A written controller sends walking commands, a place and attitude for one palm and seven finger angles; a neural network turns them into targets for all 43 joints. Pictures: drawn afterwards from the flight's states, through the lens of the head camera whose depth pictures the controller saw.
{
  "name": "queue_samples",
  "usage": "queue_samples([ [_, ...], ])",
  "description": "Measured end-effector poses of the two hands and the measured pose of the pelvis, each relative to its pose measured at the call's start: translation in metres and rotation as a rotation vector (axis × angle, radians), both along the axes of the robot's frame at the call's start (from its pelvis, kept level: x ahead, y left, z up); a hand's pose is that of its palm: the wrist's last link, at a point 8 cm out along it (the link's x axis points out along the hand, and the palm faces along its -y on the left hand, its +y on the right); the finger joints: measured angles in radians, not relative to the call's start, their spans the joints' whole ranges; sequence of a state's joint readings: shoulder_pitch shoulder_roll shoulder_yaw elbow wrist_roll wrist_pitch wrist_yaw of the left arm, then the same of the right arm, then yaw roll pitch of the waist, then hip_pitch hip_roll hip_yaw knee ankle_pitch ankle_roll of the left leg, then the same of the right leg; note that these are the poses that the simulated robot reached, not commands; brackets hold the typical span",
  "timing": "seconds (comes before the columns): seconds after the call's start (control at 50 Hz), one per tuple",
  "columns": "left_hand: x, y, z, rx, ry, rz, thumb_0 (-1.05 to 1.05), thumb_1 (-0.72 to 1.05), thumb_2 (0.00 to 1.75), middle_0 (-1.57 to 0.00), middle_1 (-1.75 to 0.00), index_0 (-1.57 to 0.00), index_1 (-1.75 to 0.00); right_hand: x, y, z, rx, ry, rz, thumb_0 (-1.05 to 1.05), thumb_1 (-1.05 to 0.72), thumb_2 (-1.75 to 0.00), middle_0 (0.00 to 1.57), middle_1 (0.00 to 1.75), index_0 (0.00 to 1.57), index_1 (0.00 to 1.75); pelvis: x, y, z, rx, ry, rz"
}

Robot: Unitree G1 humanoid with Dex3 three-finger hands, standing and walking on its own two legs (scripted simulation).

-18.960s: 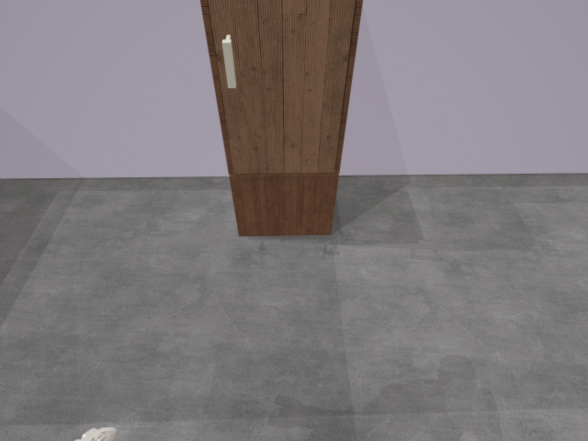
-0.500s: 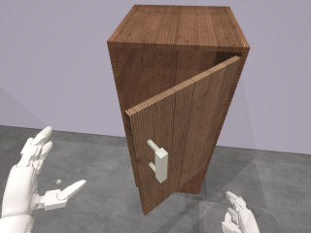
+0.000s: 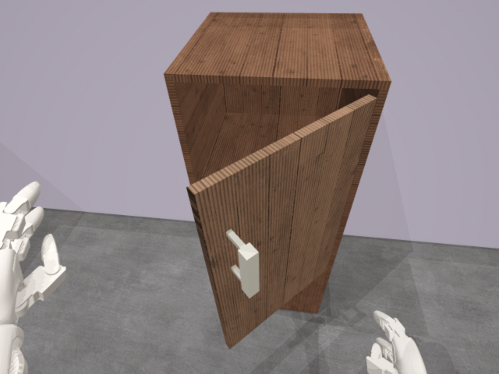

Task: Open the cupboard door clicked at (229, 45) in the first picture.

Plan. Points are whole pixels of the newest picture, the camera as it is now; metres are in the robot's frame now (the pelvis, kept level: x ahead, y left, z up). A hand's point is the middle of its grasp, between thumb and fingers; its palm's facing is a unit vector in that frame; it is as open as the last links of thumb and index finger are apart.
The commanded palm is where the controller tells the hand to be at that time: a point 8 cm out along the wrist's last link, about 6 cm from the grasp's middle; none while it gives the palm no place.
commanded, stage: draw the hand back to the body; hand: left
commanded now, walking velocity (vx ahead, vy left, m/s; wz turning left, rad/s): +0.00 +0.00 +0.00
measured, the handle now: (241, 263) +0.28 +0.05 +0.04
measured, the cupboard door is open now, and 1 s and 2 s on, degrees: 45 45 45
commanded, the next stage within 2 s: step back with the hand held close in 0.16 s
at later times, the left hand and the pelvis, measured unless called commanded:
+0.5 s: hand (61, 276) +0.18 +0.25 +0.15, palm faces +0.39 -0.79 -0.47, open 7.4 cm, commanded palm +0.12 +0.29 +0.17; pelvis -0.02 -0.01 +0.00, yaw +0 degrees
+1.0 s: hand out of the picture +0.09 +0.30 +0.15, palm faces +0.45 -0.74 -0.50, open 7.4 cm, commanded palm +0.02 +0.33 +0.17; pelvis -0.11 +0.03 -0.02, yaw +3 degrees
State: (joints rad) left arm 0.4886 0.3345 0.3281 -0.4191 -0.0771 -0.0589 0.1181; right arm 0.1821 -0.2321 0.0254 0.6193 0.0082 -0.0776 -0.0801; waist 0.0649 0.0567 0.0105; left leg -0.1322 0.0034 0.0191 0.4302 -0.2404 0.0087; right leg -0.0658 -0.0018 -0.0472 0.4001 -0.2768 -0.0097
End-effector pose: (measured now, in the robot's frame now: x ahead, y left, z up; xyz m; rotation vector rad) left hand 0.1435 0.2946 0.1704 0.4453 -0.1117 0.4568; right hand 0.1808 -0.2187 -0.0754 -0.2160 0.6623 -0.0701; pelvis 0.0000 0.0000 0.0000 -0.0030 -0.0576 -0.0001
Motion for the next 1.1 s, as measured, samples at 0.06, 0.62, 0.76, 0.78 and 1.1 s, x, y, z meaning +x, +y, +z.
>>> queue_samples([
  [0.06,-0.001,-0.004,-0.001,0.000,0.005,-0.008,0.01,0.86,0.89,-0.21,-0.30,-0.21,-0.30,-0.002,-0.004,-0.001,0.000,0.004,-0.006,0.02,-0.90,-0.90,0.20,0.30,0.20,0.30,0.000,-0.003,0.000,0.000,-0.004,0.000],
  [0.62,-0.017,-0.002,0.000,0.108,0.054,-0.109,0.01,0.89,0.90,-0.22,-0.31,-0.21,-0.30,-0.048,-0.025,0.003,-0.040,0.064,-0.126,0.01,-0.90,-0.90,0.20,0.30,0.20,0.30,-0.038,0.002,-0.002,-0.011,0.049,-0.016],
  [0.76,-0.043,0.013,0.003,0.129,-0.004,-0.109,0.01,0.88,0.90,-0.22,-0.31,-0.21,-0.30,-0.082,-0.016,0.005,-0.060,0.067,-0.137,0.01,-0.90,-0.90,0.20,0.30,0.20,0.30,-0.065,0.013,-0.006,-0.023,0.047,-0.016],
  [0.78,-0.048,0.015,0.003,0.129,-0.011,-0.107,0.01,0.88,0.90,-0.22,-0.31,-0.21,-0.30,-0.087,-0.014,0.005,-0.062,0.067,-0.135,0.01,-0.90,-0.90,0.20,0.30,0.20,0.30,-0.069,0.014,-0.006,-0.025,0.047,-0.015],
  [1.1,-0.128,0.040,0.002,0.159,-0.084,-0.019,0.01,0.89,0.90,-0.22,-0.31,-0.21,-0.30,-0.140,0.026,-0.016,-0.041,0.090,-0.015,0.02,-0.90,-0.90,0.20,0.30,0.20,0.30,-0.128,0.025,-0.016,-0.055,0.066,0.053],
])
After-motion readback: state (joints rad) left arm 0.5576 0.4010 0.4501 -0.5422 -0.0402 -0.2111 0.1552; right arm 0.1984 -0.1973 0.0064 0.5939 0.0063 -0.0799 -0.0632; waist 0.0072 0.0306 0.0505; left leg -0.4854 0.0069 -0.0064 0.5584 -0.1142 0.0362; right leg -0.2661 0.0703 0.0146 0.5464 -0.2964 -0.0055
